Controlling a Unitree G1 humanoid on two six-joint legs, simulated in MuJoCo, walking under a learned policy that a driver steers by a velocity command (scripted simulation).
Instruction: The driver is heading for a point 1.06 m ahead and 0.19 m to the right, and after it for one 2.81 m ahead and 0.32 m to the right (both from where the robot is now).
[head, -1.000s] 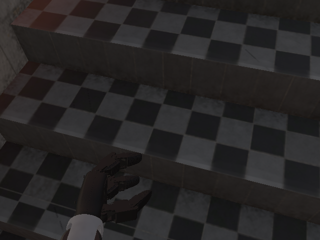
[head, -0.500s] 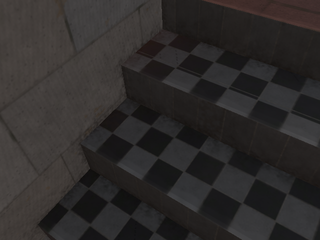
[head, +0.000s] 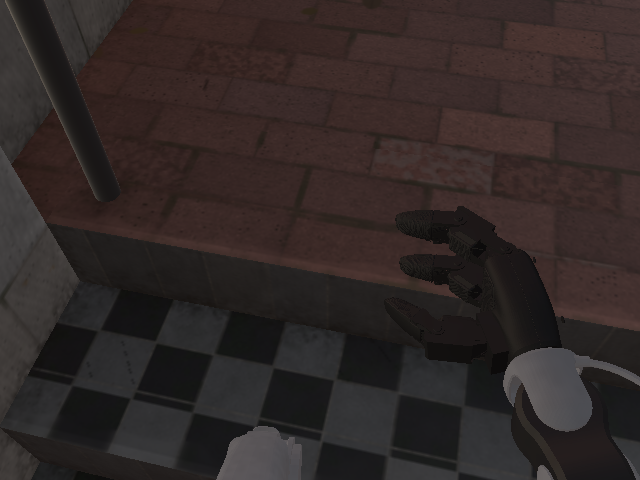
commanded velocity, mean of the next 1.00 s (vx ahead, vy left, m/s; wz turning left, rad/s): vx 0.99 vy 0.00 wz -0.40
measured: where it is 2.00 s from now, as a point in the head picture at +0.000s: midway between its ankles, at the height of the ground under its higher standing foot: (514, 24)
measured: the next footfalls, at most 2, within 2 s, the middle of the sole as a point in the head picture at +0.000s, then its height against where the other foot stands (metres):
left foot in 0.04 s outside the picture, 0.17 m higher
right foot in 0.42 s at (454, 421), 0.17 m higher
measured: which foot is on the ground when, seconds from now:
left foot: up 0.00-0.02, down 0.04-0.42, up 0.44-0.78, down 0.80-1.00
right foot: down 0.00-0.06, up 0.08-0.40, down 0.42-0.76, up 0.78-1.00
